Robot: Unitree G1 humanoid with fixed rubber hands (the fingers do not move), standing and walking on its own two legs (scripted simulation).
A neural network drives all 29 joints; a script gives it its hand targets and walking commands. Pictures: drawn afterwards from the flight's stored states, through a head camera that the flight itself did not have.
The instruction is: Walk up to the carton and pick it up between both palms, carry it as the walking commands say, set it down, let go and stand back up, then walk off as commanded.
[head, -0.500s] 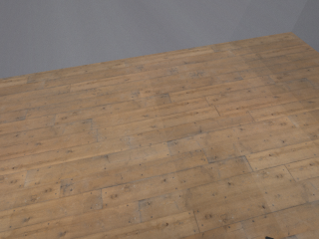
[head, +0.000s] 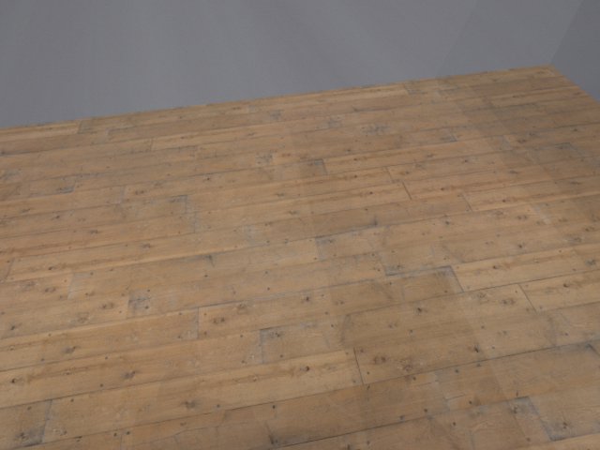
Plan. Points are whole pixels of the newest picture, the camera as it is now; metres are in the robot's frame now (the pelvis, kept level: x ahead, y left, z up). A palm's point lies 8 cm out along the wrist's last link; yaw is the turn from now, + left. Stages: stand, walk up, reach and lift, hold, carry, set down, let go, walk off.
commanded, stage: walk off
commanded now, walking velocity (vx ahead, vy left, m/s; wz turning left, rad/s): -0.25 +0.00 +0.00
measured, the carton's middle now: out of the picture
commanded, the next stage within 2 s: stand in 1.70 s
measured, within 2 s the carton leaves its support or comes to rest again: neither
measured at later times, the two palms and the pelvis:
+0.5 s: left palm out of the picture -0.12 +0.27 -0.12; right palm out of the picture -0.12 -0.27 -0.13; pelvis -0.18 +0.00 +0.00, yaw -2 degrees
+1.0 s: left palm out of the picture -0.27 +0.26 -0.13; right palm out of the picture -0.31 -0.27 -0.13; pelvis -0.35 +0.00 +0.00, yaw +0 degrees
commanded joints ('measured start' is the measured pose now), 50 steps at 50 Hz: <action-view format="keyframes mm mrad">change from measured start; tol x32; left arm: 1 79 105 39 -22 -19 4 -13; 50 151 71 31 -22 -26 6 -5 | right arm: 1 169 -135 -18 16 -16 -19 -1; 6 -205 -142 -10 -108 -42 -33 -9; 50 210 -155 -14 16 -19 -29 -8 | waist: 1 -27 135 -104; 23 -21 238 -159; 28 65 -310 -10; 47 -7 -171 -146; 50 -24 300 -111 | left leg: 1 114 191 -181 -396 155 72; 5 -332 281 -151 -416 262 155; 19 152 298 -256 -308 606 206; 25 -148 241 -222 -361 217 129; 33 -311 -82 -141 722 71 10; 50 134 300 -303 -449 100 96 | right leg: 1 -58 -91 147 24 -290 21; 4 -34 67 218 753 -479 27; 9 -135 118 165 938 -356 65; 25 267 31 0 -86 -222 45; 27 279 -352 444 -269 -356 -33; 30 -207 -278 211 -253 -210 -110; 39 246 -232 236 -102 120 -131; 50 -131 -22 69 167 -365 49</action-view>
